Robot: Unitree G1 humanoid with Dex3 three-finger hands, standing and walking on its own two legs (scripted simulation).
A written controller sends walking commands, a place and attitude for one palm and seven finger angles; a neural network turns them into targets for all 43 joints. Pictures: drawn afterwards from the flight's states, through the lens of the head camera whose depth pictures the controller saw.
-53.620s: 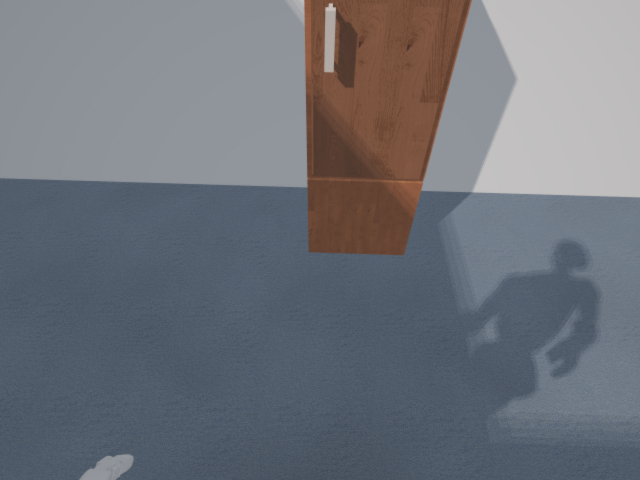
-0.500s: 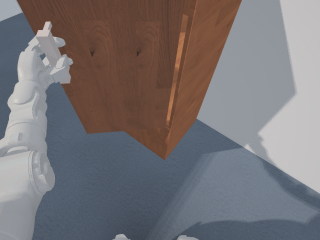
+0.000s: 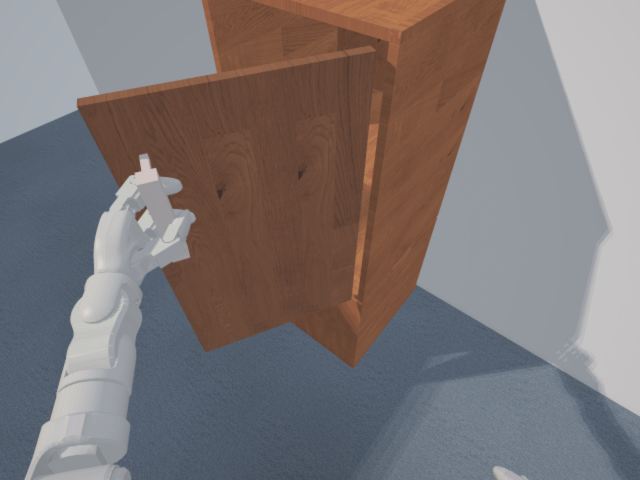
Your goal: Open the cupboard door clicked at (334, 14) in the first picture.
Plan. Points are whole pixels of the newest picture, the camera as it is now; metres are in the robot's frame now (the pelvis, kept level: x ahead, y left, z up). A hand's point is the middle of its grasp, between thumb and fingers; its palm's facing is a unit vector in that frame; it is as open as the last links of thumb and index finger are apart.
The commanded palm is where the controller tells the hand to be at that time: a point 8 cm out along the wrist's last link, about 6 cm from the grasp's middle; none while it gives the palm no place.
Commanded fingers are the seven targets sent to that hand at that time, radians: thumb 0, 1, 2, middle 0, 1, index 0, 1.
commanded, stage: pull the door open along its arc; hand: left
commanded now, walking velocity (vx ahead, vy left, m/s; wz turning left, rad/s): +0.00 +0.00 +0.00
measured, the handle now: (163, 208) +0.43 +0.21 +0.12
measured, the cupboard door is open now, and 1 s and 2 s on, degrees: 61 88 92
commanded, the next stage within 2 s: open thumb and fingers to let go in 0.52 s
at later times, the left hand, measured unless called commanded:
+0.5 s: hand (249, 295) +0.29 +0.08 +0.13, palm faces +0.48 -0.88 +0.04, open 6.6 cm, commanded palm +0.23 +0.12 +0.12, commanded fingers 0.00 0.90 0.90 -0.40 -1.35 -0.40 -1.35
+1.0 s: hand (257, 302) +0.29 +0.07 +0.13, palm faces +0.47 -0.88 +0.02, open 9.8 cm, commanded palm +0.23 +0.11 +0.12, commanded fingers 0.00 -0.50 0.30 -0.30 -1.20 -0.30 -1.20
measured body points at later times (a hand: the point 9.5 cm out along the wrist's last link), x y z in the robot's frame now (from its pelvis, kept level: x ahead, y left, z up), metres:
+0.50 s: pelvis +0.00 -0.04 +0.01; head -0.02 -0.07 +0.46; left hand +0.26 +0.12 +0.13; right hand +0.21 -0.24 -0.08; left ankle -0.01 +0.10 -0.72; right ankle -0.03 -0.12 -0.72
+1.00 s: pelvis -0.01 -0.04 +0.01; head -0.02 -0.07 +0.46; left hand +0.25 +0.11 +0.13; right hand +0.20 -0.23 -0.09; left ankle -0.01 +0.10 -0.72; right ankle -0.03 -0.12 -0.72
